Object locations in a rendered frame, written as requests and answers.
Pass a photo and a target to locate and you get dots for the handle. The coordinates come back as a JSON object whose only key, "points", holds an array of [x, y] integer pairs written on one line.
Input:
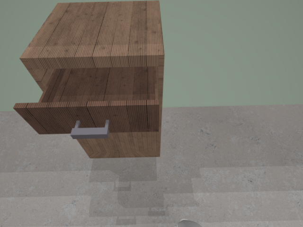
{"points": [[90, 133]]}

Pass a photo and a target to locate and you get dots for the cabinet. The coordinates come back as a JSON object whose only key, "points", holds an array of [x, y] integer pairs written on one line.
{"points": [[102, 35]]}

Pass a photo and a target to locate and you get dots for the drawer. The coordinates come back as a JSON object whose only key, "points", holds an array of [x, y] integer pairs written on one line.
{"points": [[126, 96]]}

